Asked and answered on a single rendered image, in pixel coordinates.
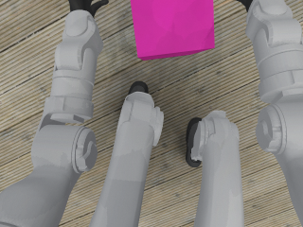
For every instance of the robot thigh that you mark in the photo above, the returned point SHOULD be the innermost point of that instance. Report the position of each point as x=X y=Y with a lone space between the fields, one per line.
x=220 y=201
x=120 y=200

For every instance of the robot right thigh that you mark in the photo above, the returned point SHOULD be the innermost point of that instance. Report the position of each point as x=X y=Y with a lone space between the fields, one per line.
x=220 y=201

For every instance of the left robot hand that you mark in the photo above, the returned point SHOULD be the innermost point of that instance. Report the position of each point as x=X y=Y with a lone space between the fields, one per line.
x=86 y=5

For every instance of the robot left upper arm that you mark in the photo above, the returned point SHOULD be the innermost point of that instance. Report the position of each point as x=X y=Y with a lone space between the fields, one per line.
x=60 y=153

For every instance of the robot right upper arm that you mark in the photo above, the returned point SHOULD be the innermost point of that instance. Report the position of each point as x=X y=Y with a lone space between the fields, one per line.
x=280 y=130

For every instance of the right robot hand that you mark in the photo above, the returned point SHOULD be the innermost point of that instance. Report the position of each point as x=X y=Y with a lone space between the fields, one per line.
x=246 y=3

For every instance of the left robot forearm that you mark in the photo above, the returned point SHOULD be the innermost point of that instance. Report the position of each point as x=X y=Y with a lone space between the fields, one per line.
x=74 y=73

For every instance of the carton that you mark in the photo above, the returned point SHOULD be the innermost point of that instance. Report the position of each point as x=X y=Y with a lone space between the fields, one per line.
x=172 y=28

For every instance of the robot left thigh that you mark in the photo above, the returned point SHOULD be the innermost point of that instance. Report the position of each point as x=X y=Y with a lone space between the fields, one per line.
x=120 y=200

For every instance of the right robot forearm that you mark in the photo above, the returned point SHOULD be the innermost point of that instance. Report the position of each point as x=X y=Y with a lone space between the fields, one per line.
x=277 y=40

